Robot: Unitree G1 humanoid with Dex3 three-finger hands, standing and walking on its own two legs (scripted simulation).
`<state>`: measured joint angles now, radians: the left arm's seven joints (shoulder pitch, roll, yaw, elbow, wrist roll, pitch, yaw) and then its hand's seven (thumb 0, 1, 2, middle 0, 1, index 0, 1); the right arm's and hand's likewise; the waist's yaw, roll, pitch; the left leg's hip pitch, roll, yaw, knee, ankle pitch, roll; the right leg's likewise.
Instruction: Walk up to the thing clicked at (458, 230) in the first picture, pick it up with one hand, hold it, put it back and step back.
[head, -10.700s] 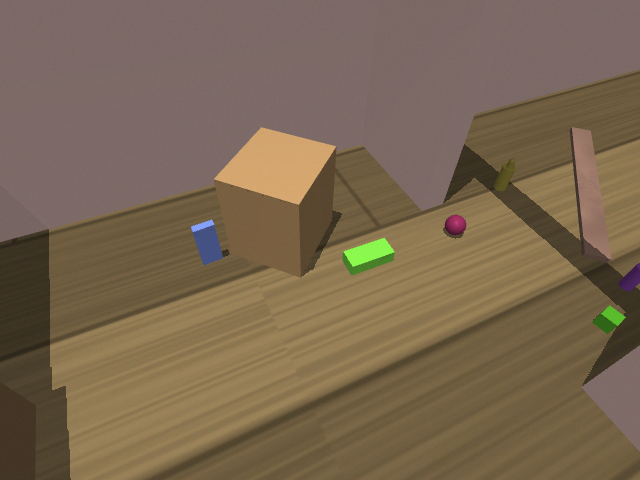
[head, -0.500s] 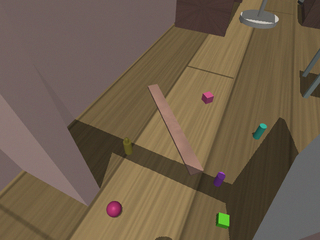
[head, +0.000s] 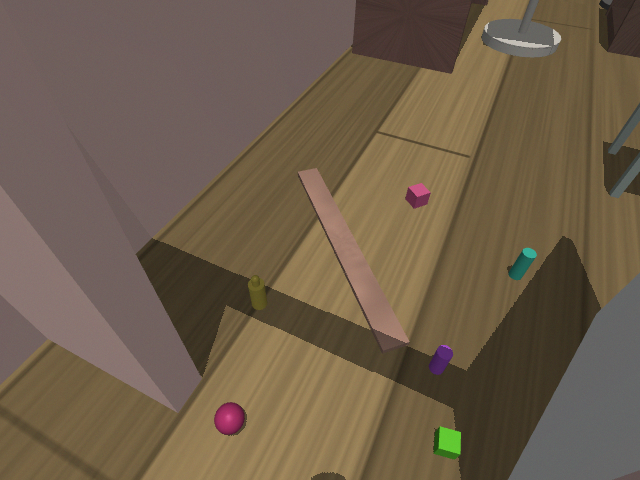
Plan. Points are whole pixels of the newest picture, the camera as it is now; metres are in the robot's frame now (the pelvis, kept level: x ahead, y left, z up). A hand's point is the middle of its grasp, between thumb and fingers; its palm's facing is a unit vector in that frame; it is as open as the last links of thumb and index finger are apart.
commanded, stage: stand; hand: left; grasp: from above
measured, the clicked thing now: (229, 418) +0.43 +0.26 -0.74
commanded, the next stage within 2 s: rise first in 0.82 s
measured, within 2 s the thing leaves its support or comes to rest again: neither
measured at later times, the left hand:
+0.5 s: hand out of the picture +0.07 +0.25 -0.16, palm faces -0.03 -0.94 -0.34, open 7.4 cm
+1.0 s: hand out of the picture +0.09 +0.25 -0.16, palm faces +0.02 -0.94 -0.34, open 7.5 cm
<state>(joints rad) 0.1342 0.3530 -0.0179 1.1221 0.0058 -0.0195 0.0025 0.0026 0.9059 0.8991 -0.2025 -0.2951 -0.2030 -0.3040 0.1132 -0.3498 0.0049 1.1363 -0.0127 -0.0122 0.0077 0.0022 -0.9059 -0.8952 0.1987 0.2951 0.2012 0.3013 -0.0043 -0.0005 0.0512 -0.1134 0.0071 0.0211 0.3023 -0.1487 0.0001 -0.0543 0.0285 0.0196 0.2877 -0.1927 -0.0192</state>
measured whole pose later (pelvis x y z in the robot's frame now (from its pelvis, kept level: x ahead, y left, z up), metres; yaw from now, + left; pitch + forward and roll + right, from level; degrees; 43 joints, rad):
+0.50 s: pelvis +0.00 +0.00 +0.00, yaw +0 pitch -2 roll +0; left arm 0.14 0.35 -0.01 1.12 0.01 -0.02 0.00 0.00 0.91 0.90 -0.20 -0.30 -0.20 -0.30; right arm 0.11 -0.35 0.00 1.14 -0.01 -0.01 0.01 0.00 -0.91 -0.90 0.20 0.30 0.20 0.30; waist -0.01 -0.01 0.05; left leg -0.11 0.01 0.02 0.30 -0.15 0.00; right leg -0.05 0.03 0.02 0.28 -0.19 -0.02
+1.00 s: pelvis +0.00 +0.00 +0.00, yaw +1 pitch +0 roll +0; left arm 0.11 0.34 0.01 1.06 -0.02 -0.03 0.02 0.01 0.86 0.91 -0.21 -0.33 -0.20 -0.34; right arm 0.17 -0.34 0.01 1.01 0.03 -0.03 -0.02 0.00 -0.92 -0.90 0.20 0.30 0.20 0.30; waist -0.01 0.00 0.05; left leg -0.20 0.00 0.00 0.37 -0.17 0.01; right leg -0.13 0.02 0.00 0.35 -0.22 -0.01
